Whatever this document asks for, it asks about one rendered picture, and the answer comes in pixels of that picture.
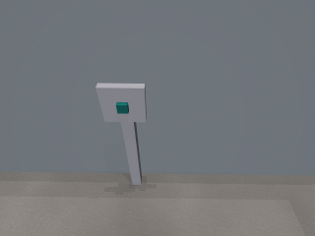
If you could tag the button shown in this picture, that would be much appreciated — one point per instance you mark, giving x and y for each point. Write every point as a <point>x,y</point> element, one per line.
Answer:
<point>122,107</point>

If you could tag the panel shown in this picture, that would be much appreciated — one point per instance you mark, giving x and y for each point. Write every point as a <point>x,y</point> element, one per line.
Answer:
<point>135,94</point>

